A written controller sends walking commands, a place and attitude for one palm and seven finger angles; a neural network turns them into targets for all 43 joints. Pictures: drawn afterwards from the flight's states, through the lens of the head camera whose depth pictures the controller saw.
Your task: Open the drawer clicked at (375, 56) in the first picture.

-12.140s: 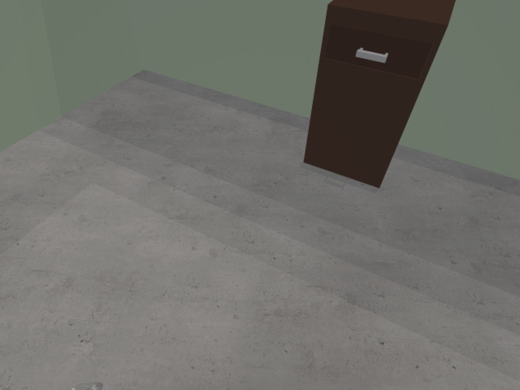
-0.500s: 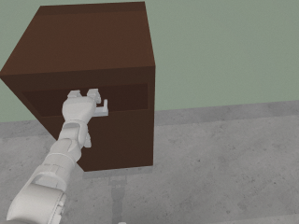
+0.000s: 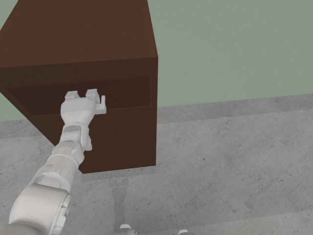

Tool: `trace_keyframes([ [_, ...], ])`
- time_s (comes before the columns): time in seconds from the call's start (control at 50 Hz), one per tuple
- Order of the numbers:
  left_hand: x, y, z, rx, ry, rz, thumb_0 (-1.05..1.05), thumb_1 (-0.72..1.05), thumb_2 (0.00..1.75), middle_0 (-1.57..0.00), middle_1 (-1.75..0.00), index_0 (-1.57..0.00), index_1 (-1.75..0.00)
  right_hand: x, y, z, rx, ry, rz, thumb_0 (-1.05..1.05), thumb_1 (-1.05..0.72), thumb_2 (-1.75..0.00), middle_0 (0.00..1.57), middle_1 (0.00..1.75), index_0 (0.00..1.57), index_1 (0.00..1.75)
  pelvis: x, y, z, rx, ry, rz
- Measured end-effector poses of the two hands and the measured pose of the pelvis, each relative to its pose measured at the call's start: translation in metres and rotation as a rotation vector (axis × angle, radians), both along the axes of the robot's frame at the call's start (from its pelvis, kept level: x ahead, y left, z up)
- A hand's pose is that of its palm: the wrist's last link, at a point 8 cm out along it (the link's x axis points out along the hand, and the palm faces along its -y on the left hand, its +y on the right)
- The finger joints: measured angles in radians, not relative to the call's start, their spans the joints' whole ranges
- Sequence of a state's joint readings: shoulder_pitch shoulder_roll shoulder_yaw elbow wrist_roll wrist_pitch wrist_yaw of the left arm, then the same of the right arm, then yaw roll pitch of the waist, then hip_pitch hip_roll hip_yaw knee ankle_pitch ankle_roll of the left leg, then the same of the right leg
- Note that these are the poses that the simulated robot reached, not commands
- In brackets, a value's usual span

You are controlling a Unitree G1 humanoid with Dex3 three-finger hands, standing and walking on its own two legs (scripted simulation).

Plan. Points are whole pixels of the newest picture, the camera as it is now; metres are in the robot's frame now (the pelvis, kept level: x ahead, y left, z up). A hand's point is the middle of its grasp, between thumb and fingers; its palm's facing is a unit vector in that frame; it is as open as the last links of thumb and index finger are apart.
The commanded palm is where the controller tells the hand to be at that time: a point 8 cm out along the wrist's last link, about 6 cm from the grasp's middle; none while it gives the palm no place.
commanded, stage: lower the fingers behind the handle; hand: left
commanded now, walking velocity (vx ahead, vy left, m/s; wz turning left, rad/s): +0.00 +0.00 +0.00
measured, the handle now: (86, 104) +0.50 +0.21 -0.01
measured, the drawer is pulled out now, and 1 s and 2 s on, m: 0.00 0.00 0.01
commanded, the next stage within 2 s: close the thumb around the handle in 0.80 s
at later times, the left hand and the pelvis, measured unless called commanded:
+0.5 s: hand (87, 124) +0.44 +0.20 -0.03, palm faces -0.03 -0.04 -1.00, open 13.9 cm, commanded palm +0.42 +0.20 +0.02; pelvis +0.00 +0.01 -0.01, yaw -1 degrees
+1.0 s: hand (88, 123) +0.45 +0.20 -0.03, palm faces -0.05 -0.03 -1.00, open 13.7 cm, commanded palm +0.43 +0.19 +0.02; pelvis -0.01 +0.01 -0.02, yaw +0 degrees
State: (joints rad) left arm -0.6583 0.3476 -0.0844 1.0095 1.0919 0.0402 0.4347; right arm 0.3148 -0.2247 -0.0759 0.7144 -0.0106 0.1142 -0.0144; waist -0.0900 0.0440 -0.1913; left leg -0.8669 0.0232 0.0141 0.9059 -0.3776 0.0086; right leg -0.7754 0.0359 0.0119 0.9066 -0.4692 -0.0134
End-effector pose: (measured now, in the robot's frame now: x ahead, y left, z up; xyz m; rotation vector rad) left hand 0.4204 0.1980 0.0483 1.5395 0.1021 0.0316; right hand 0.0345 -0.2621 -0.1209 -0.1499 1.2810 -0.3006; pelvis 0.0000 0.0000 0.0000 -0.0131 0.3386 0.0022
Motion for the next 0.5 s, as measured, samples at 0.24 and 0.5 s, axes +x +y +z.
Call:
trace_keyframes([
  [0.24, 0.000, 0.001, -0.018, -0.012, -0.008, 0.009, 0.00, -0.49, 0.30, -0.31, -1.20, -0.31, -1.20, -0.010, 0.003, -0.008, -0.004, 0.029, -0.010, 0.00, -0.91, -0.89, 0.20, 0.30, 0.21, 0.30, -0.001, 0.003, -0.008, -0.006, 0.028, -0.006],
  [0.5, 0.000, 0.002, -0.025, -0.005, -0.014, 0.012, 0.00, -0.49, 0.30, -0.28, -1.20, -0.32, -1.20, -0.008, 0.007, -0.011, -0.005, 0.021, 0.000, 0.00, -0.91, -0.89, 0.20, 0.30, 0.21, 0.30, -0.005, 0.006, -0.013, -0.010, 0.039, -0.006],
])
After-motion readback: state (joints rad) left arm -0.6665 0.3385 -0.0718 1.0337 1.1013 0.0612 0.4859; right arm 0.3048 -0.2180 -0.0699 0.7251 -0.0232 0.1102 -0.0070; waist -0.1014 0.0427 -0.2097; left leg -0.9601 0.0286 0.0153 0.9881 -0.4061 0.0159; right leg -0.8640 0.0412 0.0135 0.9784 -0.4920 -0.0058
